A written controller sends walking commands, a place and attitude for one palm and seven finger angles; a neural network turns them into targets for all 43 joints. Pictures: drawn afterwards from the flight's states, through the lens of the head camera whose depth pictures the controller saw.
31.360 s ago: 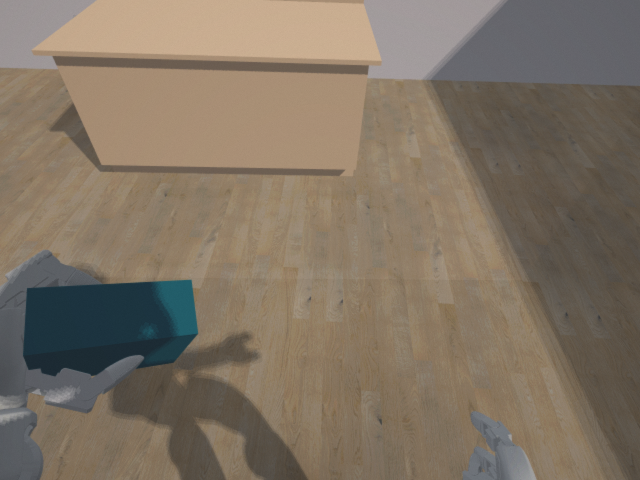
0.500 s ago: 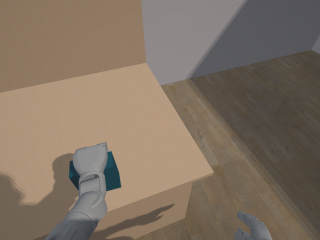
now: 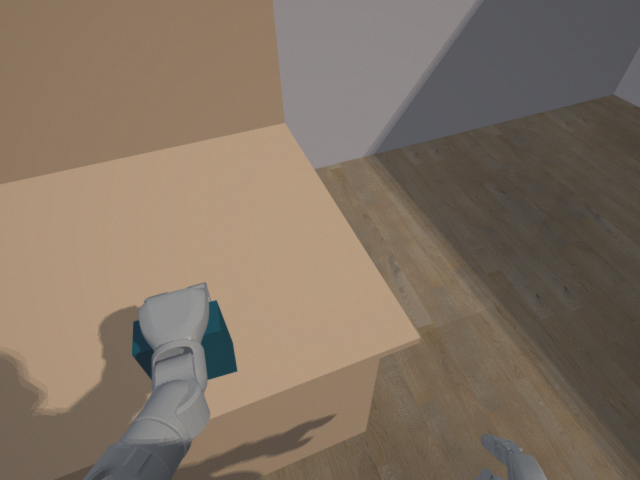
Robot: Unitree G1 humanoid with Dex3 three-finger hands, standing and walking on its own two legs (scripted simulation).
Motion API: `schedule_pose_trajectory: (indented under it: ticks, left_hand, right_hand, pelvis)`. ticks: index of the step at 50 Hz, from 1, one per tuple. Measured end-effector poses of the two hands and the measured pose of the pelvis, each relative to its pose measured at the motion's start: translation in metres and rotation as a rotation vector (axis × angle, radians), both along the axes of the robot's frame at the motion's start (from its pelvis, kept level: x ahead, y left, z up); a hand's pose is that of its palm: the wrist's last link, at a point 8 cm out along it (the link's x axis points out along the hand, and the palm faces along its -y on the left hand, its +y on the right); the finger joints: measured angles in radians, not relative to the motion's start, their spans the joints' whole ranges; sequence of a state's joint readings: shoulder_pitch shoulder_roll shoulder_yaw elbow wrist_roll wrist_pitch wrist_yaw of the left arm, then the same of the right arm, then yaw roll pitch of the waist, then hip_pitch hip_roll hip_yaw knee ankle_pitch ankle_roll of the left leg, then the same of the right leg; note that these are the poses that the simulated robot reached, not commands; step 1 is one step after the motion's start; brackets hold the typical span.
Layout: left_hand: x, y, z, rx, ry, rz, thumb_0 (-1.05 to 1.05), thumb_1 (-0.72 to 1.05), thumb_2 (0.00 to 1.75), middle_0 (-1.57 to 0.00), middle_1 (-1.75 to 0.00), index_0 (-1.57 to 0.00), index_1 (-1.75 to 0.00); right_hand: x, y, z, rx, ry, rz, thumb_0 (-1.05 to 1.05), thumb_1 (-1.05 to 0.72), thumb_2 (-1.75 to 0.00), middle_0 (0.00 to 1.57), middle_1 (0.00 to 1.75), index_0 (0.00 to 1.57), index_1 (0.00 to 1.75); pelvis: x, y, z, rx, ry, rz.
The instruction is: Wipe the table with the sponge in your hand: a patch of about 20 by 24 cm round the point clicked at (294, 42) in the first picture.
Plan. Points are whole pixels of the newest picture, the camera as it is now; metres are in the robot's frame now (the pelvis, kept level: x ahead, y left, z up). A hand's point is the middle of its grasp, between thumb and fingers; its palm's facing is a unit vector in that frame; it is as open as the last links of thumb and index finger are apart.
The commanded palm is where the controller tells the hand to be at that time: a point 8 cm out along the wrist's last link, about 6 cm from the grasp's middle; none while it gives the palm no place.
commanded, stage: wipe back along the middle lane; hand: left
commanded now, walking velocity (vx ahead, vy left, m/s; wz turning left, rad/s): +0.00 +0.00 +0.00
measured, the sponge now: (192, 355) +0.31 +0.23 -0.07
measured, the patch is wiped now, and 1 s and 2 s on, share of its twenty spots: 0.85 0.85 0.85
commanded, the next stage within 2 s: slide across to the third lane in 0.20 s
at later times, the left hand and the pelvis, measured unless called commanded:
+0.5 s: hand (188, 336) +0.31 +0.22 -0.02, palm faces -0.07 -0.03 -1.00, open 9.4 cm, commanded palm +0.28 +0.19 +0.02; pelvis +0.00 +0.01 +0.00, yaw +1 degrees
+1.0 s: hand (226, 328) +0.33 +0.17 -0.01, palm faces -0.08 -0.01 -1.00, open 9.4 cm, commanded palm +0.30 +0.13 +0.03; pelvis -0.01 +0.00 +0.00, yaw +2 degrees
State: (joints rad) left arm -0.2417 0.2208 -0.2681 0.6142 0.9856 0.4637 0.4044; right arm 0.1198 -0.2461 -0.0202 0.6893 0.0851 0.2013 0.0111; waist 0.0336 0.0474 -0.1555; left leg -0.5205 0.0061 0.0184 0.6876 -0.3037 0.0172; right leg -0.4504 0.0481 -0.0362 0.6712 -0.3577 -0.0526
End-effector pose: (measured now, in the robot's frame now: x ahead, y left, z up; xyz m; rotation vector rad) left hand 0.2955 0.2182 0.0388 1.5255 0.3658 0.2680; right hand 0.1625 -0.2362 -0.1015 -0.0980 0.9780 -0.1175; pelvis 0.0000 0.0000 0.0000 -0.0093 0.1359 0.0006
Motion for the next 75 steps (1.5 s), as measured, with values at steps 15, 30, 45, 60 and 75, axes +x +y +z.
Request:
schedule_pose_trajectory:
  ticks: [15, 30, 45, 60, 75]
  left_hand:
    - [-0.002, 0.001, -0.001, -0.012, -0.006, -0.004, 0.0, -0.43, 1.1, -0.74, -1.44, -0.76, -1.47]
    - [0.002, -0.006, 0.002, 0.005, 0.025, -0.038, 0.0, -0.44, 1.1, -0.75, -1.43, -0.76, -1.46]
    - [0.009, -0.044, 0.004, 0.015, 0.012, -0.099, 0.01, -0.45, 1.1, -0.76, -1.42, -0.78, -1.45]
    - [0.026, -0.067, 0.003, 0.017, 0.032, -0.088, 0.01, -0.46, 1.1, -0.78, -1.4, -0.8, -1.43]
    - [0.045, -0.067, 0.0, 0.015, 0.068, -0.055, 0.01, -0.5, 1.14, -0.81, -1.37, -0.83, -1.39]
  right_hand:
    - [0.01, 0.008, 0.006, -0.003, -0.032, 0.014, 0.01, -0.91, -0.9, 0.2, 0.3, 0.2, 0.3]
    - [0.019, 0.024, 0.004, 0.034, -0.041, 0.046, 0.01, -0.91, -0.9, 0.2, 0.3, 0.2, 0.3]
    - [0.018, 0.036, -0.001, 0.09, -0.022, 0.092, 0.01, -0.91, -0.9, 0.2, 0.3, 0.2, 0.3]
    - [-0.028, 0.001, -0.014, 0.054, 0.071, 0.016, 0.01, -0.91, -0.9, 0.2, 0.3, 0.2, 0.3]
    - [-0.06, -0.026, -0.023, 0.0, 0.122, -0.055, 0.01, -0.91, -0.9, 0.2, 0.3, 0.2, 0.3]
  pelvis:
    - [0.0, 0.005, 0.0, -0.003, 0.001, -0.001]
    - [-0.001, 0.01, 0.0, -0.009, -0.016, 0.021]
    - [-0.009, 0.004, 0.0, -0.004, -0.027, 0.034]
    - [-0.018, -0.01, 0.0, 0.002, -0.008, 0.025]
    - [-0.02, -0.019, -0.002, 0.004, 0.033, 0.013]
